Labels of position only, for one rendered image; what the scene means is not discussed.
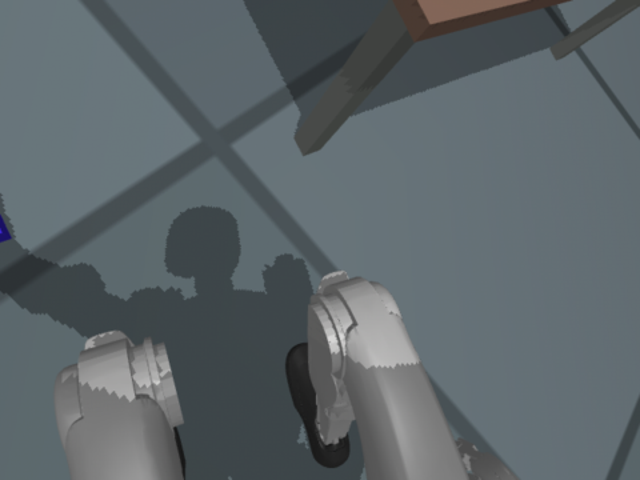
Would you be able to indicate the small box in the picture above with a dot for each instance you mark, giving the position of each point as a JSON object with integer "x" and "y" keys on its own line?
{"x": 4, "y": 233}

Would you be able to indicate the right robot hand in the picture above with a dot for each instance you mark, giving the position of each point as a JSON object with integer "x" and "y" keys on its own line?
{"x": 484, "y": 466}

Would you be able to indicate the coffee table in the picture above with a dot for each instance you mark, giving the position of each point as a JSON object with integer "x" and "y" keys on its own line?
{"x": 399, "y": 25}

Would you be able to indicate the right robot foot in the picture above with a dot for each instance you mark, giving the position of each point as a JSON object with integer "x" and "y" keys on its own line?
{"x": 304, "y": 399}

